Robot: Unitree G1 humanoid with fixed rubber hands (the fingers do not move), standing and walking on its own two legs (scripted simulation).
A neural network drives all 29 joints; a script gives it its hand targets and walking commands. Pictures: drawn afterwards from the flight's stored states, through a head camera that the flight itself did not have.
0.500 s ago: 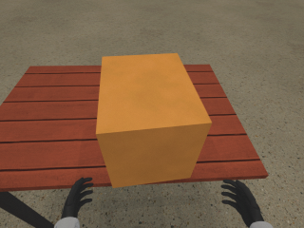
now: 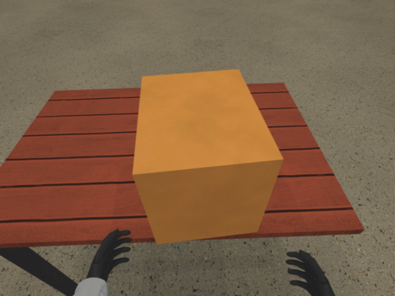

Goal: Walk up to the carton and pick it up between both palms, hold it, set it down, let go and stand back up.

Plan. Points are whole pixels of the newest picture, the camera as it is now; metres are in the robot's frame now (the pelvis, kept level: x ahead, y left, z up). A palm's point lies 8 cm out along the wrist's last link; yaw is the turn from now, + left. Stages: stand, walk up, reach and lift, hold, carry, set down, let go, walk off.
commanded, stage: set down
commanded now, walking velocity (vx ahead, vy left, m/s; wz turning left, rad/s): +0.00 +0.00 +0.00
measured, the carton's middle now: (199, 153) +0.43 +0.05 +0.05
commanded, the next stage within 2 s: let go in 0.24 s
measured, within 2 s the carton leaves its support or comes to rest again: neither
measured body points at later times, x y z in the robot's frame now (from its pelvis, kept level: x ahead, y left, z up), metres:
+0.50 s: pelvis -0.02 -0.02 -0.01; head -0.05 -0.04 +0.44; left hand +0.19 +0.23 -0.03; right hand +0.17 -0.23 -0.09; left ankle +0.01 +0.12 -0.75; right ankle -0.02 -0.09 -0.75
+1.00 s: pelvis -0.02 -0.03 -0.01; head -0.01 -0.02 +0.44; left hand +0.15 +0.24 -0.09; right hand +0.08 -0.29 -0.12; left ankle +0.01 +0.12 -0.75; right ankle -0.03 -0.09 -0.75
